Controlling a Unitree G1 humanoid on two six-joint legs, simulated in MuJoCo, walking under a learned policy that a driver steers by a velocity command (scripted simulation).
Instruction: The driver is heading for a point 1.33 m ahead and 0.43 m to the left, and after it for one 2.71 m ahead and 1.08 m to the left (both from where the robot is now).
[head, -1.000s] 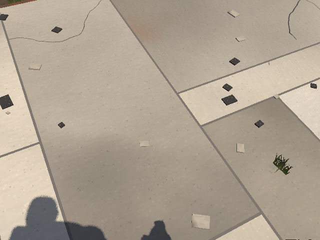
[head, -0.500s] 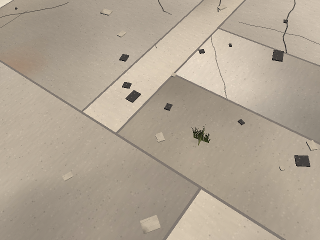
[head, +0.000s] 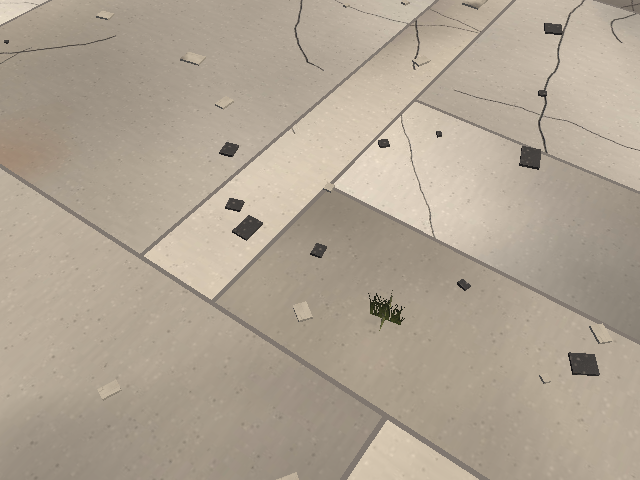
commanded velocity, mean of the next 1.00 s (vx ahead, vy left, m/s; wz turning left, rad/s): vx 0.69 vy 0.00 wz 0.44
